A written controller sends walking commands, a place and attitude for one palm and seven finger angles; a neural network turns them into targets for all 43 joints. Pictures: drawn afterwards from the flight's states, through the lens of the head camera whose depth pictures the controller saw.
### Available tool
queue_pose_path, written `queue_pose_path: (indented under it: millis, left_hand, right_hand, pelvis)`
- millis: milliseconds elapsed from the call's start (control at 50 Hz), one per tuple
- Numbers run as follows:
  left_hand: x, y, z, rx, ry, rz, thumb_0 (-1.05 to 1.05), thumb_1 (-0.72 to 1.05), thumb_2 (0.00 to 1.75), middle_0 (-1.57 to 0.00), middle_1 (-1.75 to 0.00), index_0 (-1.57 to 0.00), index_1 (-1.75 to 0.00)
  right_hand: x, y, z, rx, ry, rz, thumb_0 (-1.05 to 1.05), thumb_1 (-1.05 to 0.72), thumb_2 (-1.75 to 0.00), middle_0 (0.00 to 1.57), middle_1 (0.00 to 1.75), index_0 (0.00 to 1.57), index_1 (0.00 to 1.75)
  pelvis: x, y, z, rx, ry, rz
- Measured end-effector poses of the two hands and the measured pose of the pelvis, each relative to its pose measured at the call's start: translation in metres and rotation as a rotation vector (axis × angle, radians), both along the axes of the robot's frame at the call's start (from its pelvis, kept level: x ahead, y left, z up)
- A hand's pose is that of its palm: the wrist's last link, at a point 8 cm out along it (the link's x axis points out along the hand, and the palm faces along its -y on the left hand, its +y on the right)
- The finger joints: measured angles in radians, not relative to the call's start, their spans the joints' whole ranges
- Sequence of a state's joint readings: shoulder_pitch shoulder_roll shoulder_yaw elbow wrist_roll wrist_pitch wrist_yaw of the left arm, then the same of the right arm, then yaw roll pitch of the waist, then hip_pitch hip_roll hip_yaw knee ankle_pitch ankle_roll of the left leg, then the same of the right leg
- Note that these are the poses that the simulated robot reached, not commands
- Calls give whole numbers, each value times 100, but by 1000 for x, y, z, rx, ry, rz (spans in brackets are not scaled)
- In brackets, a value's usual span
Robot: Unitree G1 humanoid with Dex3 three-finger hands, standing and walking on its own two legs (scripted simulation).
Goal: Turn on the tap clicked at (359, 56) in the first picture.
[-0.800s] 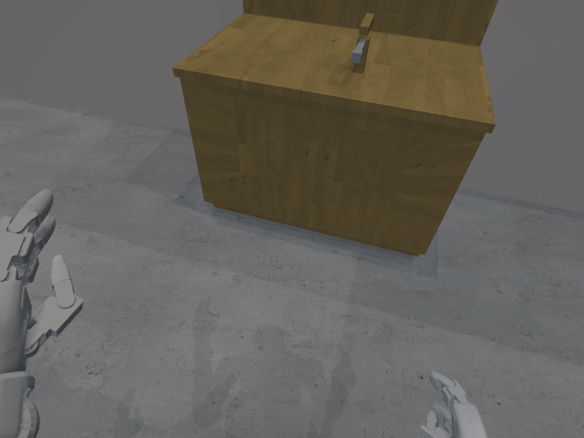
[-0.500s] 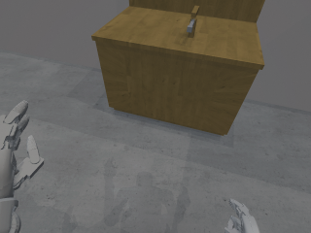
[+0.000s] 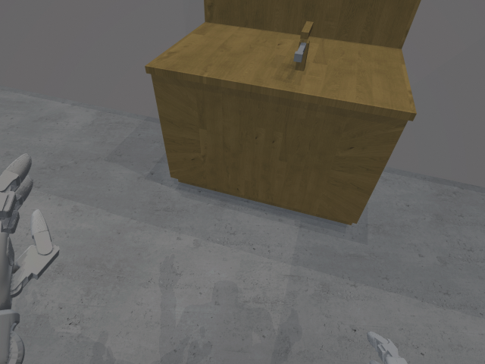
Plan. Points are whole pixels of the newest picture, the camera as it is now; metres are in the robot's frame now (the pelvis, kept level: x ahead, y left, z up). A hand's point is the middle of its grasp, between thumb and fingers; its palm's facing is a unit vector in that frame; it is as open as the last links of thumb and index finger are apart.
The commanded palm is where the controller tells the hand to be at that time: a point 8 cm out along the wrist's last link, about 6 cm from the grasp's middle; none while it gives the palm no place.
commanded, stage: walk to a spot facing it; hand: left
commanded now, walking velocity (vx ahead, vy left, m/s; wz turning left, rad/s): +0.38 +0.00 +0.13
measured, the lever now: (298, 56) +1.09 -0.15 +0.07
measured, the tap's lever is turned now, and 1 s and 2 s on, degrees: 0 0 0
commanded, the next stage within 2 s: turn to face it in 0.64 s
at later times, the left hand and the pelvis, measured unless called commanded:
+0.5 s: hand (74, 173) +0.34 +0.28 +0.17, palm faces +0.47 -0.79 -0.40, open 7.4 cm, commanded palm +0.27 +0.30 +0.19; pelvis +0.13 +0.02 -0.01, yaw +3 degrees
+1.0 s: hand (152, 120) +0.49 +0.20 +0.17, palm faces +0.37 -0.82 -0.43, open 7.4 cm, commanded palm +0.43 +0.24 +0.19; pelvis +0.27 -0.03 +0.00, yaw +0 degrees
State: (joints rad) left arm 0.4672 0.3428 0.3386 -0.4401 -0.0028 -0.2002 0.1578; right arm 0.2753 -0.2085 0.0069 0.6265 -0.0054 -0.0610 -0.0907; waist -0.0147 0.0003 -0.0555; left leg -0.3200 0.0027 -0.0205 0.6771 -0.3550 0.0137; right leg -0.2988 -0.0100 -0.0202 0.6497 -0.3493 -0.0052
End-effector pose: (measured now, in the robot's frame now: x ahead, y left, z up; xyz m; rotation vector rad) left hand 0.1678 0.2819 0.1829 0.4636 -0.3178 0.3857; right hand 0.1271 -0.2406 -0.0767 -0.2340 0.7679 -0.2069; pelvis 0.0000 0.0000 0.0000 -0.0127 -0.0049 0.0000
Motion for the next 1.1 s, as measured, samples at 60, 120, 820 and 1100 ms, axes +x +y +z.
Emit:
queue_pose_path:
  millis: [60,120,820,1100]
  left_hand:
    - [14,1,-2,0,-8,14,1,88,90,-21,-31,-21,-30]
    - [32,-2,-4,11,-4,15,1,88,90,-21,-31,-21,-30]
    - [227,-18,8,92,59,84,1,88,90,-21,-31,-21,-30]
    - [309,-37,19,77,-53,-115,1,88,90,-22,-31,-22,-30]
  right_hand:
    - [9,1,-8,9,19,1,1,-90,-90,21,30,20,30]
    - [22,3,-15,31,36,7,1,-90,-90,21,30,20,30]
    - [269,13,-25,111,28,129,1,-90,-90,21,31,21,30]
    - [319,-44,22,-57,-35,-7,1,-91,-90,20,30,20,30]
  pelvis:
    - [14,-1,-3,2,8,5]
    - [28,-5,-6,-2,15,11]
    - [234,-29,-5,2,2,62]
    - [288,-23,1,5,14,-68]
